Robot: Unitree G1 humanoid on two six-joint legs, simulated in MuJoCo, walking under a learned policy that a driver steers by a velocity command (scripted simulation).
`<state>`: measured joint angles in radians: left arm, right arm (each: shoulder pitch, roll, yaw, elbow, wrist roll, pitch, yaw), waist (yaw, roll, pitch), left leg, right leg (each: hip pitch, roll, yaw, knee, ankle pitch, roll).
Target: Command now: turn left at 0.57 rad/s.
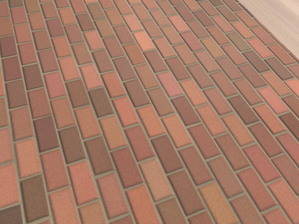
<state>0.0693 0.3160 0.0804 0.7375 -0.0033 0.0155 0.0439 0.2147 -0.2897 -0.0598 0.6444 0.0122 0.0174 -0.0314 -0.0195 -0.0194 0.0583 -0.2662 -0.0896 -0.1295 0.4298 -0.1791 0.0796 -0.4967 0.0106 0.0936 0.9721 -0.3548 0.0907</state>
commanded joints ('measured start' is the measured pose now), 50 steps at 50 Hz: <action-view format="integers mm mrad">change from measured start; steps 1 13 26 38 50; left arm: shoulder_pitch -22 89 139 45 -97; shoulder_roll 76 106 153 134 28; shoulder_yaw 19 38 31 2 -35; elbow -66 -57 -89 -130 -139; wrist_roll -1 -1 4 -34 -15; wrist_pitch -15 -62 -20 -94 -111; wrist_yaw -1 -38 -2 -68 -100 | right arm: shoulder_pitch -10 -94 -106 225 195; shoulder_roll -182 -172 -118 -216 -162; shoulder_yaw -55 -57 -39 -50 -20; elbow -72 -109 -128 -14 55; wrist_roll -2 23 11 1 -3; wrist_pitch -1 32 26 -62 -91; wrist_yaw -11 -1 23 41 21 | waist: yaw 0 47 99 -87 -65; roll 138 135 -148 187 105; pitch -113 -152 -86 -31 67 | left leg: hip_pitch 174 66 -352 400 210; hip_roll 242 141 114 470 273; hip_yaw -309 -409 89 -474 21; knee -96 55 530 -231 -329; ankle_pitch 174 192 -223 -371 167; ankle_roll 144 58 -183 232 115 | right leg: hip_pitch -66 319 489 -369 -172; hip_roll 3 -6 -280 -84 -71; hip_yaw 23 14 108 -74 -130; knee -94 -629 -745 135 -333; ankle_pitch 9 241 40 -210 431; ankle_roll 13 -64 -320 -103 -60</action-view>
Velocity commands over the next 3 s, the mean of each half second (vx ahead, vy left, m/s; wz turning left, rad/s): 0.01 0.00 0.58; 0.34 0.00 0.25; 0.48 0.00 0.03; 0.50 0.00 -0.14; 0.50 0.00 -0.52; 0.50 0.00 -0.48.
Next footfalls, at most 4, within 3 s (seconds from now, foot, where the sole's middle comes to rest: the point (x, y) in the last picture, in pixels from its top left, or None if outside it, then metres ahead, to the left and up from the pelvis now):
0.28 right None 0.08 -0.15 -0.78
0.70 left None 0.01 0.11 -0.78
1.18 right None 0.44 0.06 -0.78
1.70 left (56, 185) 0.61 0.39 -0.78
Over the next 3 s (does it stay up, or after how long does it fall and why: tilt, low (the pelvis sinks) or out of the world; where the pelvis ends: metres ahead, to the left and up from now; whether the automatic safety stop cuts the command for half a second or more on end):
stays up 1.20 0.36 0.00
